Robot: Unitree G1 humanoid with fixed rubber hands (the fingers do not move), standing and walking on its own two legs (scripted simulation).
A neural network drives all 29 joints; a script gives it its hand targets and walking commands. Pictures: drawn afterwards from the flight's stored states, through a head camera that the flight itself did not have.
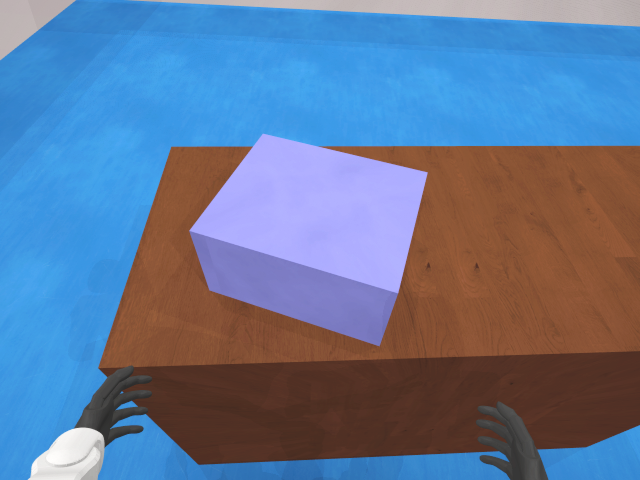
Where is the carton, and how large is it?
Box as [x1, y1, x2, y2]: [189, 134, 427, 345]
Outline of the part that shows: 262,134 189,230 209,289 379,345 398,291 427,172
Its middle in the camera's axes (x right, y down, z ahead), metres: +0.00 -0.01 +0.63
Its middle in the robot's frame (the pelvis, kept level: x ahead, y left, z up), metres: +0.47 +0.01 +0.00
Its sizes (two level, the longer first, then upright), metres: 0.290 0.243 0.150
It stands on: a pedestal, 0.70 m high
